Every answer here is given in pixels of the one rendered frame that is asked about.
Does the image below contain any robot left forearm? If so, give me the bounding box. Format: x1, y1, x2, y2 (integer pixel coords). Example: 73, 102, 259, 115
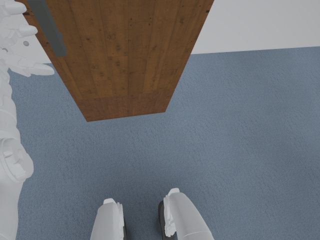
0, 65, 21, 143

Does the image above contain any robot right shin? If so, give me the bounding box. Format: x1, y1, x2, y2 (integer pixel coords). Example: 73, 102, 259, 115
164, 188, 180, 237

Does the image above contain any cupboard door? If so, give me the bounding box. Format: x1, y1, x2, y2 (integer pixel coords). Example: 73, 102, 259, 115
22, 0, 211, 100

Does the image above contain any robot left hand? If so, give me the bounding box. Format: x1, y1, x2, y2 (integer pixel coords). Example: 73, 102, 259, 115
0, 0, 55, 77

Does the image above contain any right robot foot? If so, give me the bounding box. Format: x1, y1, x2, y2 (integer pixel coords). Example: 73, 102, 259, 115
158, 200, 175, 240

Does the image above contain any handle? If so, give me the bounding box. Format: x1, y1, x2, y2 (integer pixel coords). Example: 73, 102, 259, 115
26, 0, 67, 57

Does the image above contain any left robot upper arm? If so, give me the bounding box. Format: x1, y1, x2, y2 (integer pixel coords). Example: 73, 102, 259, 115
0, 137, 34, 240

